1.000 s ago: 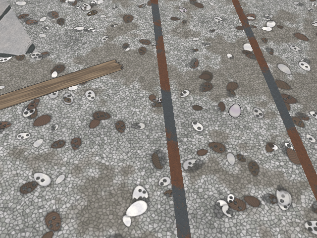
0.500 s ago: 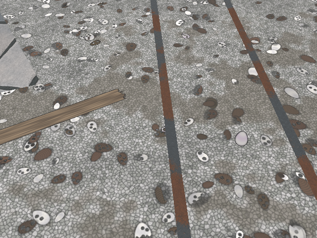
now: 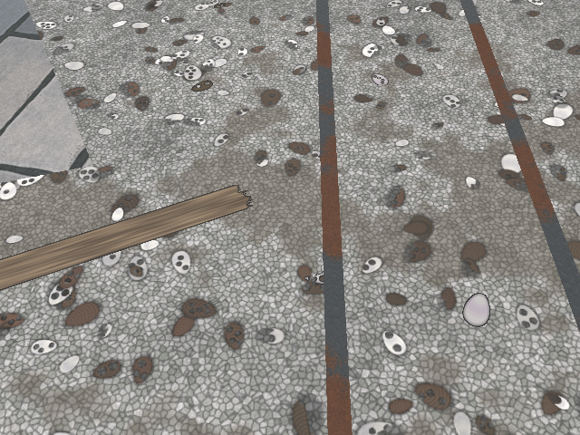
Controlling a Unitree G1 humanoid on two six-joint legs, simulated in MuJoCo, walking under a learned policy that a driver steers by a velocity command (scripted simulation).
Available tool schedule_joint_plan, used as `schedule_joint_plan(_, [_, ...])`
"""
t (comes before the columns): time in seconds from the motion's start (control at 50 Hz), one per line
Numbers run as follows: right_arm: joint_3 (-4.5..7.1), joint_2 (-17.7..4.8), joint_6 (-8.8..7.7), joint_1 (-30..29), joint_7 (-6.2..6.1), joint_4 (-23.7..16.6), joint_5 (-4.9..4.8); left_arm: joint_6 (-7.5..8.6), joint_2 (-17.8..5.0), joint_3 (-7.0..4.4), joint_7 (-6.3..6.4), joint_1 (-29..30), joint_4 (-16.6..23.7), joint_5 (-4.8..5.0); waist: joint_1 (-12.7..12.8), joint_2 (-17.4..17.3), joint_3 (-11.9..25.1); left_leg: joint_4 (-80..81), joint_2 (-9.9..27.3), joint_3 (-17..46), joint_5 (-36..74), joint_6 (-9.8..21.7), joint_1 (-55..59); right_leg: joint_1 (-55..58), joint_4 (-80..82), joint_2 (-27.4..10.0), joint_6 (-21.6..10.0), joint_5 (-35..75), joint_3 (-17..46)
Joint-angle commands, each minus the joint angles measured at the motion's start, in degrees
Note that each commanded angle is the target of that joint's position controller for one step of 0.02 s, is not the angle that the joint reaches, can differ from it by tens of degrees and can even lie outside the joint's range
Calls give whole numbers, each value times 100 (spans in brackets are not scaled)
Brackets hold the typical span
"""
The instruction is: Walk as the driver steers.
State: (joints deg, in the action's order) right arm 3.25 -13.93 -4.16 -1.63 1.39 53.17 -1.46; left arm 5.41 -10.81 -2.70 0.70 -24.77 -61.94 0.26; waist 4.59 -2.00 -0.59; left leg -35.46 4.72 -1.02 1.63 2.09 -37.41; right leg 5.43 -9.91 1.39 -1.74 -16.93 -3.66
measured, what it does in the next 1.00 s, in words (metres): walks ahead: left foot, then right foot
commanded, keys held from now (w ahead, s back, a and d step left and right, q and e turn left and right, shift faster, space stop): w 0.80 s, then w+q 0.20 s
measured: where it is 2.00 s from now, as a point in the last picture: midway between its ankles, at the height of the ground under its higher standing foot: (283, 205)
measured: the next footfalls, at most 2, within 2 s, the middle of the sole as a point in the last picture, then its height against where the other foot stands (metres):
left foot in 0.12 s outside the picture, level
right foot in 0.68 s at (379, 392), level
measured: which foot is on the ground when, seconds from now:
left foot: up 0.00-0.10, down 0.12-0.68, up 0.70-1.00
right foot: down 0.00-0.12, up 0.14-0.66, down 0.68-1.00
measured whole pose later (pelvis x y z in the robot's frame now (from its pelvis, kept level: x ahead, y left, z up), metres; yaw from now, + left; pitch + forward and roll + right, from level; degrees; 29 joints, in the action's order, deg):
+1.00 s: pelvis +0.58 -0.02 +0.01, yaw +3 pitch +1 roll -1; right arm 4.6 -15.4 -3.5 7.9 -0.2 54.3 -1.4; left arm 6.1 -13.0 -3.5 -0.2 -17.8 -57.0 -1.1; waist 2.3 -2.3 -0.1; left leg -52.7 6.5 5.4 -3.0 2.3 -40.9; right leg -4.3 -13.3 3.4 -3.9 -10.2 -7.3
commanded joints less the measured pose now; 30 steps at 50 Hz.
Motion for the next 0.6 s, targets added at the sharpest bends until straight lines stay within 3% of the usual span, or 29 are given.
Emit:
schedule_joint_plan(0.02, [-4, -259, -108, -909, 99, -546, -24, 6, -953, -207, 44, -221, 104, 59, -90, 643, -766, 403, -87, -53, 68, 155, -124, -310, 291, -1592, -793, 2075, 580])
schedule_joint_plan(0.06, [48, -415, -149, -777, 147, -572, -26, -43, -1053, -257, 55, -120, 128, 63, -273, 707, -572, 556, -208, -126, -287, 310, 238, 33, -108, -1696, -703, 3014, 509])
schedule_joint_plan(0.08, [115, -553, -160, -490, 145, -523, -19, -69, -1137, -286, 60, -44, 155, 57, -457, 835, -311, 525, -381, -253, -481, 393, 753, 127, -492, -1702, -647, 4051, 465])
schedule_joint_plan(0.1, [224, -736, -156, 163, 123, -358, -12, -111, -1168, -296, 60, 50, 179, 45, -815, 929, 102, 515, -595, -414, -583, 514, 1626, 82, -1262, -1587, -555, 5063, 329])
schedule_joint_plan(0.12, [366, -980, -131, 1212, 82, -40, -15, -143, -1089, -257, 57, 133, 235, 20, -1286, 897, 691, 460, -609, -375, -516, 679, 3077, -491, -2482, -1317, -378, 5173, 156])
schedule_joint_plan(0.14, [482, -1421, -103, 2262, 13, 170, 61, -137, -872, -161, 43, 50, 373, -86, -1526, 100, 1543, 338, 613, 1134, -794, 1049, 4948, -1988, -4456, -920, -200, 3087, -1])
schedule_joint_plan(0.16, [453, -1559, -96, 2542, 59, 283, 122, 6, 1, 68, -50, -698, 365, 25, -980, -1449, 2453, 1425, 1828, 4136, -2389, 1936, 6391, -3896, -6329, 187, 73, -1409, 570])
schedule_joint_plan(0.18, [316, -1068, -121, 2289, 69, 262, 70, 159, -604, -70, -71, -89, 401, 195, -1174, -904, 1981, 1941, 1592, 4302, -2868, 1628, 6015, -4513, -6981, -49, -82, -1489, 1225])
schedule_joint_plan(0.2, [244, -826, -164, 1725, 56, 161, 40, 234, -903, -152, -66, 504, 622, 297, -1069, -656, 1108, 2026, 1446, 3379, -2453, 1383, 5188, -4889, -7032, -339, -180, -1008, 1010])
schedule_joint_plan(0.22, [182, -678, -213, 1216, 66, 39, 78, 256, -947, -166, -5, 775, 683, 255, -847, -12, 709, 2159, 1285, 2683, -1706, 1262, 4212, -4596, -6750, -668, -209, -424, 891])
schedule_joint_plan(0.24, [138, -513, -253, 945, 89, 22, 156, 216, -928, -229, 49, 859, 686, 152, -644, 130, 431, 2279, 1097, 2152, -1139, 1189, 3424, -4276, -6422, -865, -209, -107, 831])
schedule_joint_plan(0.26, [94, -388, -280, 877, 104, 60, 221, 131, -812, -242, 62, 676, 671, 116, -433, -9, 410, 2419, 945, 1826, -949, 1149, 2986, -3896, -6229, -1025, -232, 70, 891])
schedule_joint_plan(0.28, [77, -348, -279, 930, 108, 116, 217, 58, -670, -238, 71, 562, 660, 116, -349, -102, 355, 2562, 864, 1634, -925, 1172, 2756, -3750, -6043, -1071, -228, 96, 877])
schedule_joint_plan(0.32, [89, -496, -274, 1132, 40, 212, 179, -41, -592, -238, 89, 721, 756, 112, -295, -131, 83, 2832, 826, 1328, -890, 1225, 2443, -3897, -5563, -1174, -145, 196, 806])
schedule_joint_plan(0.36, [123, -697, -265, 1381, -62, 269, 178, -73, -679, -256, 96, 1235, 964, 44, -381, -27, -131, 2993, 835, 1173, -717, 1254, 2495, -4373, -4944, -1216, 15, 730, 754])
schedule_joint_plan(0.4, [129, -747, -230, 1614, -134, 306, 165, -63, -682, -252, 65, 1642, 1104, 2, -486, 4, -198, 3008, 752, 951, -440, 1165, 2693, -4639, -4230, -1177, 107, 1416, 696])
schedule_joint_plan(0.48, [121, -785, -193, 2034, -173, 379, 100, -14, -548, -164, -42, 2444, 1313, 40, -747, -38, -299, 2986, 514, 443, -175, 935, 2892, -4337, -2857, -870, 118, 2384, 378])
schedule_joint_plan(0.56, [145, -833, -98, 2500, -176, 556, 62, 22, -565, -91, -184, 3100, 1554, 100, -962, -54, -475, 2691, 778, 424, -111, 926, 3697, -4502, -2205, -712, 53, 2158, 315])
schedule_joint_plan(0.6, [183, -899, -29, 2573, -195, 604, 54, 57, -647, -90, -263, 3215, 1673, 115, -903, -129, -478, 2426, 994, 486, 233, 866, 4112, -4500, -2014, -651, -76, 1746, 326])
Over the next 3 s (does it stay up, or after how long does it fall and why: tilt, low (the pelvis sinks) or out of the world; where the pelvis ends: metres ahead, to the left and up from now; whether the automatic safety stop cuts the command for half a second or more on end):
stays up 1.62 0.35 0.01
